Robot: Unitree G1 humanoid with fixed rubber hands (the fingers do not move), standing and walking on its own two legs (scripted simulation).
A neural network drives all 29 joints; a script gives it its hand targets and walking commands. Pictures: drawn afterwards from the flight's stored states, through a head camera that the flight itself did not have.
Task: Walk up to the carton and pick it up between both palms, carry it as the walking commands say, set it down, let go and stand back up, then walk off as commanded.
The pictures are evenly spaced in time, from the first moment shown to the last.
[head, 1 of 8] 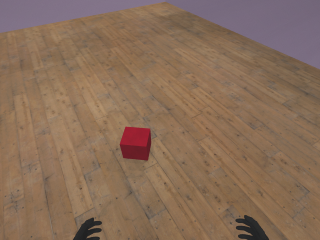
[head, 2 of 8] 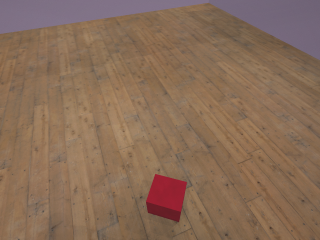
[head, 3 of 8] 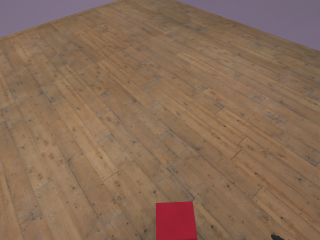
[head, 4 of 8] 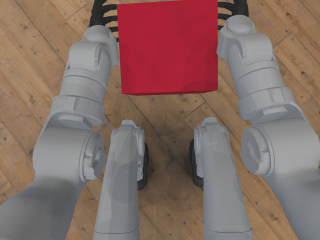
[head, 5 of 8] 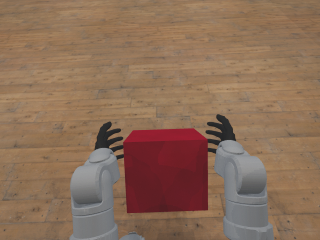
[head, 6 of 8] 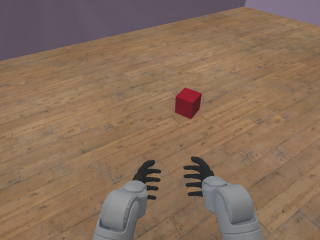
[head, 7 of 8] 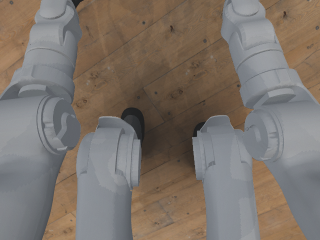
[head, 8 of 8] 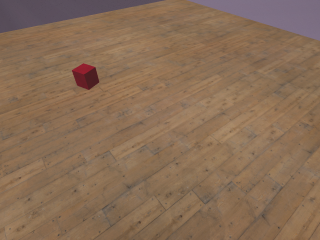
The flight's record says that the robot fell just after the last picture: no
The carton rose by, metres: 0.71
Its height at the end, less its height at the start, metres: +0.01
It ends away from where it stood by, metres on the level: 7.54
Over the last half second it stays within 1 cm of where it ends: yes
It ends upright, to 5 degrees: no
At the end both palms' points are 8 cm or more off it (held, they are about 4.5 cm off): yes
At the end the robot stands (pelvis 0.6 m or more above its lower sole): yes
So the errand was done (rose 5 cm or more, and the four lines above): no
